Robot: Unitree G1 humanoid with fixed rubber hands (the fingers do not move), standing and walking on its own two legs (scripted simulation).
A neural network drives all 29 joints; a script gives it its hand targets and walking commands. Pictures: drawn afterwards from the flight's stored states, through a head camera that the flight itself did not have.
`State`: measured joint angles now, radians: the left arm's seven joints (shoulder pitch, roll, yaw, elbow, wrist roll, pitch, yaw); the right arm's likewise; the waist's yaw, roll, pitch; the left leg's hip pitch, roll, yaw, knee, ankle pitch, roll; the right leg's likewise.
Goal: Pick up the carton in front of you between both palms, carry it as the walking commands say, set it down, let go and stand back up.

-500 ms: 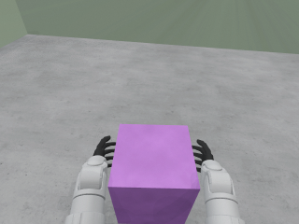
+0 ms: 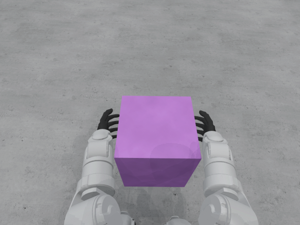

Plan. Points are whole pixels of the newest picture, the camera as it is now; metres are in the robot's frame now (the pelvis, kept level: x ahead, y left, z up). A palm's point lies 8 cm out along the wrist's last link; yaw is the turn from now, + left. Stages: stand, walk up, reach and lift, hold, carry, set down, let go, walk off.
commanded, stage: set down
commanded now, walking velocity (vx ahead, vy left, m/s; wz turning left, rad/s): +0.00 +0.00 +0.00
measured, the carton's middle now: (155, 144) +0.38 +0.00 -0.08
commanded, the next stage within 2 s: none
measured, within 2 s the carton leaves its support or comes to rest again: neither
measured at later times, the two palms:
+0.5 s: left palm (111, 146) +0.41 +0.17 -0.19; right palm (187, 142) +0.44 -0.13 -0.19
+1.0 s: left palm (114, 156) +0.43 +0.18 -0.35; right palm (176, 148) +0.49 -0.11 -0.35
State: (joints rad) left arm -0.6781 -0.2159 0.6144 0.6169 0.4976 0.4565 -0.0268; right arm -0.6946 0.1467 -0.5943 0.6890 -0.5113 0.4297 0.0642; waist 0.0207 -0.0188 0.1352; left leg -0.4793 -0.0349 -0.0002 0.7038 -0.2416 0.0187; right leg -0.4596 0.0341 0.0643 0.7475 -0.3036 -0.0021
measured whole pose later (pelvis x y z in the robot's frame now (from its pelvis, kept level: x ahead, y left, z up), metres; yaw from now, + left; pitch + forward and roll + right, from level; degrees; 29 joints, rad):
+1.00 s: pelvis -0.03 -0.01 -0.25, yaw +0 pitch +45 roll +0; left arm -1.01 -0.05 0.55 0.57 0.20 0.30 0.07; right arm -1.15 -0.08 -0.36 0.80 -0.19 0.28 -0.05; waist 0.07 -0.03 -0.07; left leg -2.04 -0.03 -0.01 1.72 -0.47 -0.02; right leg -2.01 0.08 0.01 1.76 -0.54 -0.01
